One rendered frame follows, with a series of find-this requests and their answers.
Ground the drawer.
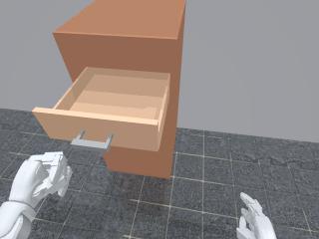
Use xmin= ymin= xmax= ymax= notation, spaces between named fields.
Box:
xmin=32 ymin=67 xmax=170 ymax=152

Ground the robot left forearm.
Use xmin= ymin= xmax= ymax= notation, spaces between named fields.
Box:
xmin=0 ymin=200 xmax=36 ymax=239

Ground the handle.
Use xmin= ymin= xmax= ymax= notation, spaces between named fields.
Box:
xmin=71 ymin=129 xmax=114 ymax=153

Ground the robot left hand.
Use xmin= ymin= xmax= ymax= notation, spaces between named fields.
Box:
xmin=9 ymin=151 xmax=73 ymax=208

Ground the robot right hand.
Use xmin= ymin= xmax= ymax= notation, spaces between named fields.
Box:
xmin=236 ymin=192 xmax=277 ymax=239

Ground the cabinet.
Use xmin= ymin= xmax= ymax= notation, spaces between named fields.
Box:
xmin=52 ymin=0 xmax=186 ymax=179

